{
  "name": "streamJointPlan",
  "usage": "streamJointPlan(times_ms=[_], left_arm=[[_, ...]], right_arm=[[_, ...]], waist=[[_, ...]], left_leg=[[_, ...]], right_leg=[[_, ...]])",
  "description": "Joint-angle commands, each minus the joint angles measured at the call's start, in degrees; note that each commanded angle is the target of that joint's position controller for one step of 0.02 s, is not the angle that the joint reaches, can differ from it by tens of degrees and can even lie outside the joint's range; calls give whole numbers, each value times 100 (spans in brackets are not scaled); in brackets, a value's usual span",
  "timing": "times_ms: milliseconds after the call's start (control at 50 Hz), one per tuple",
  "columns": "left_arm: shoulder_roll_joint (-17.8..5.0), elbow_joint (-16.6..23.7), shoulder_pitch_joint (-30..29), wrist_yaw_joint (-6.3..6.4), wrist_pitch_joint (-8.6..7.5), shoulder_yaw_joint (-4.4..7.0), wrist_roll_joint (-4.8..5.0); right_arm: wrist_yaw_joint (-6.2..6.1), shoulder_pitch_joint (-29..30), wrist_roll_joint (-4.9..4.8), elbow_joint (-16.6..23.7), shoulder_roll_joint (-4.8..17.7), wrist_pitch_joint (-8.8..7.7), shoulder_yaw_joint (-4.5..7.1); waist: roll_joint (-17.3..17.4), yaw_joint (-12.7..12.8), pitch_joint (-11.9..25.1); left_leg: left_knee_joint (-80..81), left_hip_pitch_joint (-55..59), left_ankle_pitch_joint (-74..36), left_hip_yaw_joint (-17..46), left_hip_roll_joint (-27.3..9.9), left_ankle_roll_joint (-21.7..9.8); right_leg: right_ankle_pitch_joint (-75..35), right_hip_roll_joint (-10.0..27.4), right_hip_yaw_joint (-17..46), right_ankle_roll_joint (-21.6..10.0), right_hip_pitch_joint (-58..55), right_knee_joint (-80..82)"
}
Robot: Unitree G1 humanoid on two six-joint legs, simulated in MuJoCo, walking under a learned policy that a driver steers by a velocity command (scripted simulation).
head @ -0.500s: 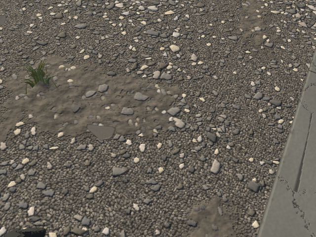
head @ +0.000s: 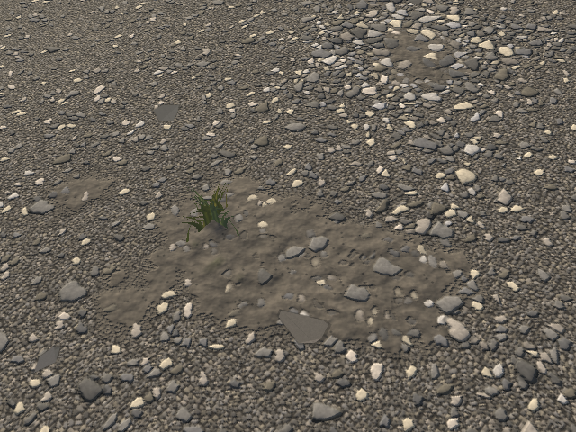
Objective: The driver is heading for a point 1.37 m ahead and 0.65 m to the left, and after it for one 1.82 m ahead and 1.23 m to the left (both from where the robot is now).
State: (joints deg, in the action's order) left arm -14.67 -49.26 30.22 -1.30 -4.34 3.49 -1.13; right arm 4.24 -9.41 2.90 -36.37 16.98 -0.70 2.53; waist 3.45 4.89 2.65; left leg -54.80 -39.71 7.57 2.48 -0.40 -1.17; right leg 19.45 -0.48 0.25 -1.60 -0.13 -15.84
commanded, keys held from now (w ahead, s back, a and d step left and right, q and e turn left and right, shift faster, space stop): w+q+shift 1.00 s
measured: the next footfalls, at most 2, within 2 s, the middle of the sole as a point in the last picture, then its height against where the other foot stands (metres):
left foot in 0.18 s outside the picture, level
right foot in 0.62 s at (328, 332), level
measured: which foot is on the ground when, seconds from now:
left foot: up 0.00-0.16, down 0.18-0.62, up 0.64-1.00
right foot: down 0.00-0.20, up 0.22-0.60, down 0.62-1.00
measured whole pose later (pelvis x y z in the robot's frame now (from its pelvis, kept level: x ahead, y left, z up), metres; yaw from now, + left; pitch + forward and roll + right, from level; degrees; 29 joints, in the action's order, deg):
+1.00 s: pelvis +0.83 +0.28 -0.03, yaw +47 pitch +1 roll -2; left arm -16.8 -52.5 29.7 0.4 -4.9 2.6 -1.6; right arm 5.5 5.2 1.7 -33.9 18.9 -0.6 1.1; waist 1.6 4.0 -3.4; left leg -44.0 -41.9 2.9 -8.1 -0.3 -9.9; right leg 25.5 1.8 -19.1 4.6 -15.2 -14.2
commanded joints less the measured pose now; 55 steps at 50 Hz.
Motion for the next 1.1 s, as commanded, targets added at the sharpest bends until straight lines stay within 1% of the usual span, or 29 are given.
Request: streamJointPlan(times_ms=[20,100,140,160,180,200,220,240,260,300,360,440,540,580,600,620,640,660,700,780,860,920,960,1000,1020,1040,1060,1080,1100], left_arm=[[-823,256,-153,13,-132,151,1],[-889,-51,121,115,-140,96,-58],[-1056,-129,166,205,-108,83,-79],[-1208,-128,100,257,-52,104,-106],[-1281,-43,-145,297,-6,104,-77],[-1102,174,-161,280,-29,37,-34],[-599,531,-338,149,-134,-71,1],[-988,788,-971,139,-221,-8,-22],[-958,987,-1525,128,-306,-52,-26],[-772,1100,-1595,100,-289,-139,-151],[-687,1147,-1504,26,30,-181,-352],[-544,1766,-3034,-91,77,-311,-210],[-712,1845,-3223,-65,25,-269,-86],[-1147,1544,-2066,89,4,-71,-71],[-1377,1294,-901,220,1,55,-61],[-1814,1125,322,371,-16,217,-220],[-2156,1182,-92,321,-20,260,-359],[-1706,1275,-785,279,39,273,-269],[-890,1160,-1264,245,57,78,-239],[-503,555,-925,129,-132,-39,-45],[-607,456,-1356,86,-301,-21,-38],[-865,241,-963,138,-316,29,-37],[-1161,228,-706,188,-244,80,-29],[-1551,313,-792,258,-49,173,-49],[-1667,422,-1030,275,53,209,-64],[-1614,508,-1176,249,117,208,-112],[-1082,600,-1163,143,112,111,-151],[-752,1246,-513,149,14,-33,-11],[-1061,1281,-1121,157,-120,-44,10]], right_arm=[[92,1489,-76,695,183,-107,-32],[59,1658,-47,732,170,-80,-75],[-30,1104,-18,558,276,-79,-24],[-75,274,-31,322,441,-95,54],[-136,-973,-38,-88,651,-126,170],[-229,-1771,19,-358,1137,-113,360],[-269,-1671,-119,-398,1556,-54,501],[-265,-1581,-119,-349,1527,-47,491],[-311,-1557,-138,-508,1378,-62,478],[-401,-1307,-162,-684,1059,-148,394],[-407,-1087,-236,-680,811,-290,264],[-366,-1116,-234,-650,928,-424,320],[-386,-1454,-360,-815,1248,-435,447],[-403,-1427,-292,-868,1546,-412,500],[-368,-1134,-230,-843,1603,-437,508],[-368,-996,-186,-693,864,-507,315],[-394,-1613,-510,-330,155,-487,99],[-451,-1243,-337,-452,667,-391,108],[-313,-577,-167,-490,789,-256,156],[-45,-28,-73,-115,187,60,4],[85,707,-121,375,224,98,-94],[207,1313,-103,525,212,56,-165],[178,1163,-122,400,326,15,-127],[61,142,-145,94,619,-14,0],[-18,-961,-150,-233,839,-18,128],[-153,-2069,-159,-650,1092,-12,312],[-309,-1628,-278,-684,1450,71,491],[-304,-1043,-9,-279,2034,125,520],[-417,-1434,-32,-262,1669,151,505]], waist=[[-1120,157,-994],[-1077,59,-1050],[-1324,-332,-441],[-1432,-782,63],[-1274,-1411,628],[-630,-1647,1173],[1048,-1178,1583],[337,-1304,1425],[-92,-1300,642],[-507,-716,-274],[-236,-281,-731],[-159,-544,-1274],[-177,-733,-648],[-211,-166,268],[-210,548,790],[-891,931,1550],[-2843,138,2364],[-1989,106,1591],[-734,1,217],[-798,-380,-574],[-829,-729,-940],[-490,-597,-1213],[-607,-722,-895],[-916,-1354,-201],[-1005,-1868,315],[-767,-2225,774],[543,-1673,363],[1113,-852,1284],[31,-1301,1444]], left_leg=[[1027,-392,-288,-595,-58,-77],[1818,134,98,-959,162,-590],[1725,1249,538,-1321,639,-857],[1680,2169,835,-1344,846,-1008],[2102,3682,684,-1160,928,-1173],[2299,5556,1907,145,171,-1425],[3301,6544,3626,3503,-1274,-1942],[3794,6482,3180,4411,-1431,-2116],[3895,5859,2196,3697,-1328,-2024],[4097,4142,1206,2734,-867,-1782],[4439,2917,1197,2331,-462,-1867],[4967,1715,443,1933,-22,-1618],[4308,2756,-2414,1971,-214,-1112],[2566,3168,-4138,1861,-132,-824],[1088,2501,-3837,1754,95,-689],[-1013,1586,-1367,1330,506,-656],[-2593,209,2110,743,985,-506],[-2845,-403,1474,523,421,-596],[-2366,-346,851,300,-116,-563],[-2035,-473,768,183,-530,-485],[-848,-331,-381,-180,-535,-470],[687,401,-909,-1018,-225,-728],[1027,970,-796,-1386,220,-915],[1091,2087,-197,-1382,585,-1087],[1147,3258,73,-1191,700,-1240],[1529,4829,360,-753,738,-1383],[1969,5428,857,499,71,-1513],[2842,6801,633,3774,-1505,-2512],[3795,6586,1408,4219,-1634,-2473]], right_leg=[[-459,1070,644,-698,217,1392],[-3191,1370,-249,-526,-566,1103],[-6753,1495,-688,-388,-768,-122],[-7793,1577,-843,-332,-657,-1242],[-7677,1485,-997,-238,-8,-2744],[-5817,1200,-996,-155,1777,-4613],[-151,43,-702,126,3760,-6594],[-65,41,305,24,4632,-7152],[-321,366,448,-19,4879,-6921],[-210,707,452,27,4283,-5816],[337,819,351,296,3978,-5095],[-1389,673,-47,545,3369,-3064],[-2380,178,-77,277,1922,-1675],[-1321,-148,-130,147,496,-1679],[-988,123,-34,80,-899,-1758],[1128,1384,1248,-71,-2190,-1638],[2399,3063,4627,-572,-2907,-236],[3188,2766,4801,-658,-2070,150],[1477,2242,2783,-561,-572,38],[-404,1848,764,-228,419,453],[-1954,1501,-845,-96,937,908],[-3455,1238,-1634,-28,756,1097],[-6233,1312,-1777,23,72,448],[-7956,1516,-1726,25,-272,-1153],[-8132,1635,-1584,-47,39,-2514],[-6809,1522,-1480,-18,985,-4321],[-706,397,-1421,153,2605,-6484],[986,-18,-459,325,4519,-8097],[299,198,183,253,4931,-7948]])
